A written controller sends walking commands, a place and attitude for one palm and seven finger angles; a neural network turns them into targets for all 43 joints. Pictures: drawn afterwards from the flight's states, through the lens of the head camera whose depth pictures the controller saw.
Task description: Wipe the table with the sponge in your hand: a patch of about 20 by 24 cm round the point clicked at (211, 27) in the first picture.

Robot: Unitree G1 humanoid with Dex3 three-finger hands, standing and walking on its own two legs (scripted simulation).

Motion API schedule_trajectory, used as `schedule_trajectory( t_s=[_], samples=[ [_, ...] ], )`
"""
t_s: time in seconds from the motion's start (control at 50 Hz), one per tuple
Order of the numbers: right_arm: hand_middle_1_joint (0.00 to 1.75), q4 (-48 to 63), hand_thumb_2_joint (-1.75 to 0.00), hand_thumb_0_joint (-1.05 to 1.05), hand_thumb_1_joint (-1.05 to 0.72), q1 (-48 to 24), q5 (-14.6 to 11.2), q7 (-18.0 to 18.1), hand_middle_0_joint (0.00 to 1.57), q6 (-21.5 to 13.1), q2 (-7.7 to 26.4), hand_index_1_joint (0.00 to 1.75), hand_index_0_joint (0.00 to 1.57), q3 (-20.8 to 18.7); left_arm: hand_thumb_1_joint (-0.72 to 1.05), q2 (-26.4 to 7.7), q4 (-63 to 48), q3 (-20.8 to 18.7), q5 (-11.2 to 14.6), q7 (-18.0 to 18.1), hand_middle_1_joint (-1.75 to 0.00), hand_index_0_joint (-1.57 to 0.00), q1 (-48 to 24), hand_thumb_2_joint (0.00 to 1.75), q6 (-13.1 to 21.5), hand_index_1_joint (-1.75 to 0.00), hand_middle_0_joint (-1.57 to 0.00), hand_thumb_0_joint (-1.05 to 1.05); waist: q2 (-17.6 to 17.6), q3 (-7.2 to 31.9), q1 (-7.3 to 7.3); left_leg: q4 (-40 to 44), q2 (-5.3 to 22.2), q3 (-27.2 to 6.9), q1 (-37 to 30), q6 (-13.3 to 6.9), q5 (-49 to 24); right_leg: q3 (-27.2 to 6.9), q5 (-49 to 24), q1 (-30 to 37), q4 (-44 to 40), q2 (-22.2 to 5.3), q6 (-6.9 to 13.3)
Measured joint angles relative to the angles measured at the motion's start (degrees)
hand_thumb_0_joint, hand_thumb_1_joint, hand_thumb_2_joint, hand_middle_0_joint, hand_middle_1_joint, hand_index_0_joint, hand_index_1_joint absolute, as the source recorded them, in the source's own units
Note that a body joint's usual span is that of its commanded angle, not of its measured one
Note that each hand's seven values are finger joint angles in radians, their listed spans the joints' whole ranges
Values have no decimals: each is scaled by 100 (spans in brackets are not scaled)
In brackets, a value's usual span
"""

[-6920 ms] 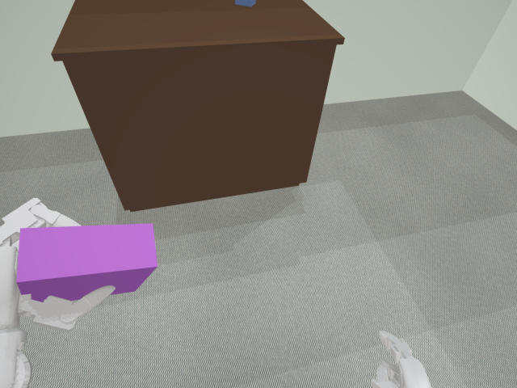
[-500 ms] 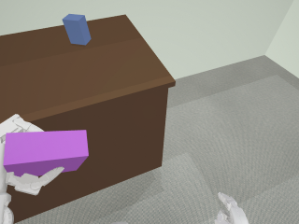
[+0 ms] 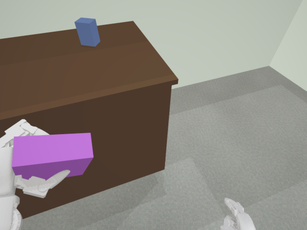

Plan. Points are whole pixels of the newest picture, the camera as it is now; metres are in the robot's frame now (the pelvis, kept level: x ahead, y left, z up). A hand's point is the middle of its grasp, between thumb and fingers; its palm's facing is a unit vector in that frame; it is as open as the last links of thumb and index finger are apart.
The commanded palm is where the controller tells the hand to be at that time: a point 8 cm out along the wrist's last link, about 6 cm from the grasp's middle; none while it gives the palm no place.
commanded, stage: come to a stop and stand still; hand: left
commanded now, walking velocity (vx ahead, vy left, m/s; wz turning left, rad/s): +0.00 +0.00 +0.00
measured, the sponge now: (65, 157) +0.23 +0.20 +0.14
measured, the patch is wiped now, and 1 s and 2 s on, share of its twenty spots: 0.00 0.00 0.00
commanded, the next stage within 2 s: look again from close up in 0.44 s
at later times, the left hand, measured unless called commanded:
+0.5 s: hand (37, 162) +0.20 +0.25 +0.15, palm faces +0.38 -0.83 -0.41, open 9.6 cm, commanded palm +0.15 +0.29 +0.18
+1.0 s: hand (23, 130) +0.28 +0.31 +0.16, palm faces +0.37 -0.83 -0.41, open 9.6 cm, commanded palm +0.21 +0.33 +0.18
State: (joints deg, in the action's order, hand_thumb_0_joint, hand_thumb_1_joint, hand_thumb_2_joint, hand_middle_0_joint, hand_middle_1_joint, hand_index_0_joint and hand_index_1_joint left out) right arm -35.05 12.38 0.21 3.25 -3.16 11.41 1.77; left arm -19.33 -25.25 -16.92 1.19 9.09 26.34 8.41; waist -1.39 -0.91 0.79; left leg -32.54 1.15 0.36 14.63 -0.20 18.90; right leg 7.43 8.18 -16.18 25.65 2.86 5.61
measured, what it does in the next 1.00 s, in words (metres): shifts its weight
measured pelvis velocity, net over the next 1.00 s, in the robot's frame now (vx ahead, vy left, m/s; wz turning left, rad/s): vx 0.05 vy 0.05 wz -0.01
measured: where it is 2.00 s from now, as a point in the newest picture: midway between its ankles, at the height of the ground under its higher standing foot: outside the picture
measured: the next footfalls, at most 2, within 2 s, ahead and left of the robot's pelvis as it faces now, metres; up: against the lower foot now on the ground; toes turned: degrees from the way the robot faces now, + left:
left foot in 1.46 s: +0.23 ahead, +0.25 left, +0.00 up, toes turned +0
right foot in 1.70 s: +0.25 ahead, +0.04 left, +0.00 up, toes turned -1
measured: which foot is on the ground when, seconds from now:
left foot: down 0.00-1.00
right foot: down 0.00-1.00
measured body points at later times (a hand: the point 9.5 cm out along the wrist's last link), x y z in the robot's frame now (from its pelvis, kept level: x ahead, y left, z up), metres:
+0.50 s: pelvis -0.01 +0.01 +0.00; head +0.00 +0.01 +0.45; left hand +0.18 +0.29 +0.18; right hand +0.14 -0.22 -0.09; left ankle +0.02 +0.13 -0.73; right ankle +0.07 -0.06 -0.73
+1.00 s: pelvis +0.05 +0.05 +0.00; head +0.07 +0.08 +0.45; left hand +0.25 +0.35 +0.18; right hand +0.22 -0.15 -0.07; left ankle +0.02 +0.12 -0.73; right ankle +0.07 -0.06 -0.73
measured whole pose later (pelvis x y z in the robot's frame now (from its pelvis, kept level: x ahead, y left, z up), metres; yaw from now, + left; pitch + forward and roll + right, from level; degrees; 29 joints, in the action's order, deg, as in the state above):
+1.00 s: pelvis +0.05 +0.05 +0.00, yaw -1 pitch -1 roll +0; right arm -31.7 13.7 1.0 -0.4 -9.0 10.1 3.1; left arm -23.1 -22.2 -21.7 0.5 3.9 19.6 13.5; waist 3.3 -3.4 2.1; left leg -28.2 -4.1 1.1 10.0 -4.2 17.6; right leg 2.3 13.1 -15.2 28.8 0.2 1.1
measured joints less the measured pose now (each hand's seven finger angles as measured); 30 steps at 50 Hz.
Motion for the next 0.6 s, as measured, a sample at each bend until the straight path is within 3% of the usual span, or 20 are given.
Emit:
schedule_trajectory(
  t_s=[0.06,0.18,0.26,0.44,0.54,0.58,0.6],
  samples=[
    [30,-48,-90,1,-91,36,14,16,20,41,-43,30,20,46,-45,-25,69,40,0,-1,-134,-79,-103,100,-62,-135,-80,0,100,-96,-23,284,-43,2,-126,45,-544,2,-33,24,-4,-51,-61],
    [30,64,-90,1,-91,249,25,24,20,-11,-37,30,20,74,-45,-142,-118,-33,-81,13,-134,-79,71,100,-17,-135,-80,0,142,-139,-57,598,-59,46,-229,24,-706,-99,170,54,-137,-38,-310],
    [30,52,-90,1,-91,255,18,11,20,-71,11,30,20,43,-45,-208,-174,-130,-83,25,-134,-79,57,100,87,-135,-80,0,141,-217,-53,549,-120,62,-201,23,-716,-151,-241,52,-197,-73,-234],
    [30,-50,-90,1,-91,155,0,11,20,-88,99,30,20,-27,-45,-30,63,-1,-84,7,-134,-79,57,100,24,-135,-80,0,14,-116,-54,312,-70,50,-34,13,-480,-150,-207,-16,-186,-13,-118],
    [30,-31,-90,1,-91,114,14,32,20,-79,90,30,20,-32,-45,-69,-49,38,-76,16,-134,-79,17,100,10,-135,-80,0,92,-149,-57,391,-79,44,-87,1,-592,-154,-120,5,-170,-19,-170],
    [30,-11,-90,1,-91,257,14,74,20,-280,15,30,20,-96,-45,-635,161,-176,-348,-285,-133,-79,-722,100,167,-135,-81,0,205,-224,111,246,-61,14,55,-57,-512,-103,-207,-43,-176,-25,-295],
    [30,-55,-90,1,-91,246,-25,53,20,-303,-6,30,20,-69,-45,-879,389,-355,-283,-341,-133,-79,-1130,100,312,-135,-81,0,266,-242,150,170,-64,-23,116,-63,-434,-55,-188,-83,-143,-26,-223]
  ],
)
